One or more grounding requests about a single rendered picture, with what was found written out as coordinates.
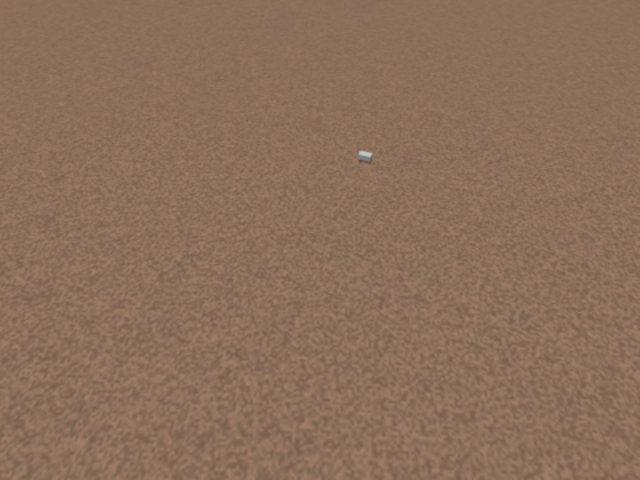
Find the small box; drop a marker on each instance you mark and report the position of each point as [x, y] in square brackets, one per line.
[366, 156]

